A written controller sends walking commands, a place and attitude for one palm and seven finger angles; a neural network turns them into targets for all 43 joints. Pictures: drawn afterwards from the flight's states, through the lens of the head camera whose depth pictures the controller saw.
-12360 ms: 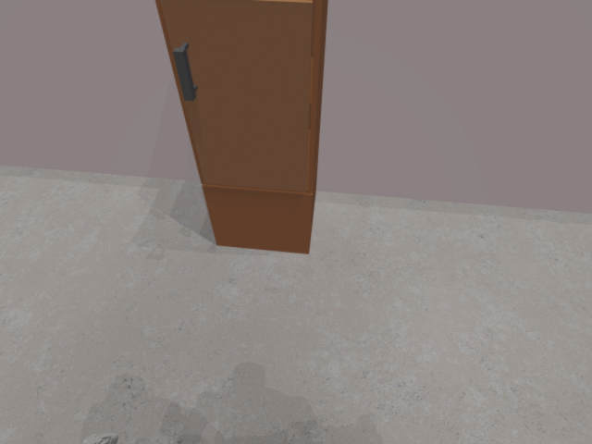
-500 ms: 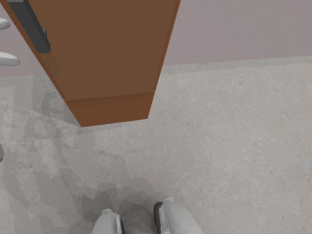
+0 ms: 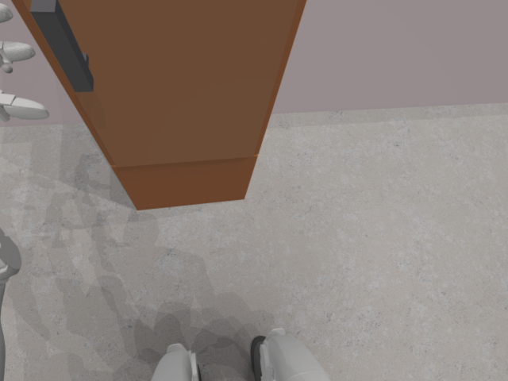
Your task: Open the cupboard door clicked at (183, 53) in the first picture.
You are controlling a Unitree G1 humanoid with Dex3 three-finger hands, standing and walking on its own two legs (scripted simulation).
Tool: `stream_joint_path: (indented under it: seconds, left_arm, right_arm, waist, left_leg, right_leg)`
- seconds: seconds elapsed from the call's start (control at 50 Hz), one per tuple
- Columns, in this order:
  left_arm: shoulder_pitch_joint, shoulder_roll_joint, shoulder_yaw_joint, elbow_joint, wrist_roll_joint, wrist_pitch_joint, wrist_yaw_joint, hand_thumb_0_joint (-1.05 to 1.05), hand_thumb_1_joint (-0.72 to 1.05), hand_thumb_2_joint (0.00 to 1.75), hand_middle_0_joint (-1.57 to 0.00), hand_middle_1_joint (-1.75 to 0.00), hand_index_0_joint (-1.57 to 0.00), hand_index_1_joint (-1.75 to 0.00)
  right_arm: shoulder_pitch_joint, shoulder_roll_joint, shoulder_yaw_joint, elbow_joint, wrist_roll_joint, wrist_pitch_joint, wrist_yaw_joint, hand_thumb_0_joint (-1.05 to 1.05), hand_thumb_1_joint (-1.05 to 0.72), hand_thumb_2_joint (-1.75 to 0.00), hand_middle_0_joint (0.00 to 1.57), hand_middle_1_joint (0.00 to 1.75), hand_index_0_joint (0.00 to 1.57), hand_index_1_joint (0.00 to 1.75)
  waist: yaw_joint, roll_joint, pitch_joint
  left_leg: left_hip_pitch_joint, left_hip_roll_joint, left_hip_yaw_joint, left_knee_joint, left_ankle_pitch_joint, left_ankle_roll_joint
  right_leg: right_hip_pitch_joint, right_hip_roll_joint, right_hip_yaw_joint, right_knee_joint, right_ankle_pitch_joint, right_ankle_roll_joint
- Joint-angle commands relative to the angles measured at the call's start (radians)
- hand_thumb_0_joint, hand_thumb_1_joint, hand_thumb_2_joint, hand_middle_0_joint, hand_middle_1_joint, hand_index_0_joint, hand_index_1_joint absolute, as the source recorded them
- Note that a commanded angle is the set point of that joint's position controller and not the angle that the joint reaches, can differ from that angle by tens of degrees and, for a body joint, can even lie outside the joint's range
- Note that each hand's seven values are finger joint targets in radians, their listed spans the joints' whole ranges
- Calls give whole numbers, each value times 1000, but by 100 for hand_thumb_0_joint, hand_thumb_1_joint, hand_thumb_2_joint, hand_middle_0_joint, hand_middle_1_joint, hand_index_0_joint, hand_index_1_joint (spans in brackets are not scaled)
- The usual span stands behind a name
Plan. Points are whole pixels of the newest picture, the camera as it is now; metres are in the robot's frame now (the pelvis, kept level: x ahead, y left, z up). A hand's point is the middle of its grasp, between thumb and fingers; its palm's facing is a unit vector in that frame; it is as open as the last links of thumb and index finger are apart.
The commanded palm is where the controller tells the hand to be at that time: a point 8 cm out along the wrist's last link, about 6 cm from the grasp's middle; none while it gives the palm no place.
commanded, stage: move the hooked fingers beside the handle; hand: left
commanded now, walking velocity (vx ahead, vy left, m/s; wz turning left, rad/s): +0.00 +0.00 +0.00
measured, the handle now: (68, 38) +0.59 +0.21 +0.10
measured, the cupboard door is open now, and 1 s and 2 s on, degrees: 0 0 0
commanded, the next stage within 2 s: slide the fingers in behind the handle in 0.18 s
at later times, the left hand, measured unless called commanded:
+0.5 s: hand (15, 71) +0.53 +0.26 +0.10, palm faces +0.01 -1.00 +0.00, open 14.0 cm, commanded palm +0.52 +0.29 +0.09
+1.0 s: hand (45, 69) +0.53 +0.23 +0.10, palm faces +0.02 -1.00 +0.00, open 14.0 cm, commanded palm +0.51 +0.26 +0.09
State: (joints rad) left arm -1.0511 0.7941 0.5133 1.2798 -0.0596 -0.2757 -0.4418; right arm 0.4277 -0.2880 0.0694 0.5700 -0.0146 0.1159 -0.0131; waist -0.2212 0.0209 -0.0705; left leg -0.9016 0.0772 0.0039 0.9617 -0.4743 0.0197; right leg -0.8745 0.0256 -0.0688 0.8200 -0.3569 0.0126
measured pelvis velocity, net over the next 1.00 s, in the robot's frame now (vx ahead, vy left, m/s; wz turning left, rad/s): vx -0.01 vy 0.00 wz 0.00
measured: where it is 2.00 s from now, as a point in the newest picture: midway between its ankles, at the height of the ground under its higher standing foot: outside the picture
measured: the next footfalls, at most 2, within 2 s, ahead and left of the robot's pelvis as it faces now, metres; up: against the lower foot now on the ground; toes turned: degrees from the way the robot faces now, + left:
none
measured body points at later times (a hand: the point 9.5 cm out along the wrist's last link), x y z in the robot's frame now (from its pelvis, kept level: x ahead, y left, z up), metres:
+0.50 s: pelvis -0.01 +0.00 +0.00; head +0.15 +0.03 +0.42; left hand +0.52 +0.31 +0.10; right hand -0.04 -0.26 -0.09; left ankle -0.02 +0.10 -0.68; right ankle +0.01 -0.14 -0.68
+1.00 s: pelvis -0.01 +0.00 +0.00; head +0.14 +0.03 +0.42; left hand +0.52 +0.28 +0.10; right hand -0.04 -0.26 -0.10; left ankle -0.02 +0.10 -0.68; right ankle +0.01 -0.14 -0.68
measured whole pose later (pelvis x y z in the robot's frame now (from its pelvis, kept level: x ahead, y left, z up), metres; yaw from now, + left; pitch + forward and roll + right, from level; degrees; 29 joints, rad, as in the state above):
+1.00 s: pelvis -0.01 +0.00 +0.00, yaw +0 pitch +23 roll -4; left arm -1.04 0.68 0.46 1.25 -0.06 -0.31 -0.33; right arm 0.45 -0.27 0.06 0.59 -0.02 0.09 0.01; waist -0.22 0.03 -0.07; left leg -0.90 0.07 0.01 0.97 -0.47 0.02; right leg -0.88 0.02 -0.06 0.84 -0.36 0.01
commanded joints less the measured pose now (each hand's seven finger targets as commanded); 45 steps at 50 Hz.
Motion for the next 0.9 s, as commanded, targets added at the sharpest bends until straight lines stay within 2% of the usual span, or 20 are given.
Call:
stream_joint_path:
  seconds: [0.0, 0.04, 0.06, 0.1, 0.22, 0.26, 0.28, 0.34, 0.38, 0.4, 0.48, 0.5, 0.56, 0.6, 0.64, 0.74, 0.8, 0.84, 0.86, 0.88]
  left_arm:
    - [-402, 303, 23, -194, -11, -63, 13, 0, -50, 30, -30, -120, -30, -120]
    - [-436, 341, 52, -244, -15, -82, 15, 0, -50, 30, -30, -120, -30, -120]
    - [-413, 349, 61, -222, -11, -82, 14, 0, -50, 30, -30, -120, -30, -120]
    - [-423, 328, 39, -213, -13, -80, 9, 0, -50, 30, -30, -120, -30, -120]
    - [-421, 303, 33, -225, -28, -79, -1, 0, -50, 30, -30, -120, -30, -120]
    - [-409, 311, 34, -182, -29, -65, -5, 0, -50, 30, -30, -120, -30, -120]
    - [-417, 306, 25, -193, -26, -64, -6, 0, -50, 30, -30, -120, -30, -120]
    - [-417, 297, 27, -248, -25, -78, 0, 0, -50, 30, -30, -120, -30, -120]
    - [-415, 234, -6, -224, -36, -74, 7, 0, -50, 30, -30, -120, -30, -120]
    - [-431, 236, -8, -214, -37, -72, 11, 0, -50, 30, -30, -120, -30, -120]
    - [-438, 233, -3, -220, -26, -72, 39, 0, -50, 30, -30, -120, -30, -120]
    - [-435, 210, -21, -204, -23, -68, 46, 0, -50, 30, -30, -120, -30, -120]
    - [-446, 269, 19, -242, -9, -85, 65, 0, -50, 30, -30, -120, -30, -120]
    - [-462, 220, -16, -250, -6, -91, 75, 0, -50, 30, -30, -120, -30, -120]
    - [-458, 226, -2, -225, -11, -92, 82, 0, -50, 30, -30, -120, -30, -120]
    - [-442, 222, 5, -243, -10, -95, 92, 0, -50, 30, -30, -120, -30, -120]
    - [-447, 169, -29, -226, -12, -85, 98, 0, -50, 30, -30, -120, -30, -120]
    - [-443, 215, 10, -246, -15, -95, 103, 0, -50, 30, -30, -120, -30, -120]
    - [-452, 168, -25, -262, -15, -98, 101, 0, -50, 30, -30, -120, -30, -120]
    - [-448, 153, -30, -264, -14, -101, 104, 0, -50, 30, -30, -120, -30, -120]
  right_arm:
    - [225, -199, -69, -18, -4, -2, -15, 0, -90, -90, 20, 30, 20, 30]
    - [229, -202, -72, -19, -6, -4, -16, 0, -90, -90, 20, 30, 20, 30]
    - [228, -201, -72, -22, -6, -6, -17, 0, -90, -90, 20, 30, 20, 30]
    - [221, -199, -69, -21, -3, -6, -16, 0, -90, -90, 20, 30, 20, 30]
    - [232, -202, -70, -14, -5, -6, -17, 0, -90, -90, 20, 30, 20, 30]
    - [231, -204, -69, -9, -3, -5, -19, 0, -90, -90, 20, 30, 20, 30]
    - [230, -203, -69, -12, -2, -6, -19, 0, -90, -90, 20, 30, 20, 30]
    - [234, -198, -72, -10, -6, -5, -15, 0, -90, -90, 20, 30, 20, 30]
    - [231, -196, -74, -4, -7, -6, -11, 0, -90, -90, 20, 30, 20, 30]
    - [232, -199, -74, 1, -6, -7, -11, 0, -90, -90, 20, 30, 20, 30]
    - [236, -196, -73, 2, -10, -12, -10, 0, -90, -90, 20, 30, 20, 30]
    - [234, -195, -73, 3, -9, -13, -9, 0, -90, -90, 20, 30, 20, 30]
    - [235, -195, -73, -5, -12, -17, -9, 0, -90, -90, 20, 30, 20, 30]
    - [231, -190, -73, -4, -13, -20, -5, 0, -90, -90, 20, 30, 20, 30]
    - [235, -194, -75, 1, -12, -19, -6, 0, -90, -90, 20, 30, 20, 30]
    - [236, -192, -76, -3, -14, -22, -2, 0, -90, -90, 20, 30, 20, 30]
    - [233, -188, -78, -2, -13, -25, 1, 0, -90, -90, 20, 30, 20, 30]
    - [240, -192, -80, -3, -15, -24, -3, 0, -90, -90, 20, 30, 20, 30]
    - [235, -185, -80, -5, -14, -26, 0, 0, -90, -90, 20, 30, 20, 30]
    - [236, -183, -81, 0, -15, -27, 3, 0, -90, -90, 20, 30, 20, 30]
  waist:
    - [-8, 201, -475]
    - [-3, 230, -537]
    - [3, 212, -544]
    - [-7, 208, -507]
    - [-5, 247, -538]
    - [-19, 176, -495]
    - [-16, 179, -498]
    - [1, 262, -544]
    - [-17, 218, -503]
    - [-21, 199, -476]
    - [-12, 225, -488]
    - [-20, 199, -468]
    - [0, 224, -524]
    - [-10, 237, -506]
    - [-17, 206, -496]
    - [-1, 222, -535]
    - [-17, 195, -493]
    - [-6, 185, -532]
    - [-7, 221, -537]
    - [-5, 212, -523]
  left_leg:
    - [360, -31, -49, -70, 554, 9]
    - [392, -30, -52, -64, 588, 6]
    - [376, -32, -50, -60, 584, 7]
    - [357, -33, -46, -64, 553, 9]
    - [420, -27, -59, -63, 602, 2]
    - [360, -28, -53, -61, 560, 10]
    - [346, -32, -50, -65, 537, 12]
    - [427, -27, -61, -67, 606, -1]
    - [414, -25, -61, -66, 572, 2]
    - [392, -27, -62, -72, 536, 4]
    - [403, -28, -65, -76, 541, 1]
    - [385, -30, -61, -77, 512, 5]
    - [377, -34, -57, -76, 521, 4]
    - [397, -32, -61, -76, 526, 1]
    - [398, -29, -65, -74, 526, 2]
    - [412, -31, -63, -75, 552, -1]
    - [378, -33, -54, -78, 510, 5]
    - [389, -33, -57, -77, 541, 4]
    - [405, -36, -53, -75, 546, 2]
    - [414, -33, -58, -77, 552, -1]
  right_leg:
    - [215, 39, 23, -27, 383, -27]
    - [232, 40, 26, -18, 409, -29]
    - [246, 41, 27, -13, 413, -30]
    - [237, 40, 28, -21, 397, -26]
    - [198, 43, 18, -17, 388, -33]
    - [212, 43, 22, -24, 391, -24]
    - [225, 41, 26, -26, 387, -23]
    - [197, 41, 16, -19, 386, -31]
    - [167, 46, 11, -27, 357, -28]
    - [168, 44, 12, -33, 335, -27]
    - [162, 42, 10, -27, 327, -29]
    - [159, 43, 11, -33, 316, -27]
    - [209, 39, 19, -21, 346, -30]
    - [177, 40, 14, -23, 330, -30]
    - [169, 42, 12, -22, 327, -29]
    - [190, 41, 14, -18, 349, -29]
    - [188, 41, 16, -26, 338, -26]
    - [215, 39, 17, -18, 368, -28]
    - [203, 39, 20, -21, 369, -28]
    - [193, 40, 13, -21, 361, -30]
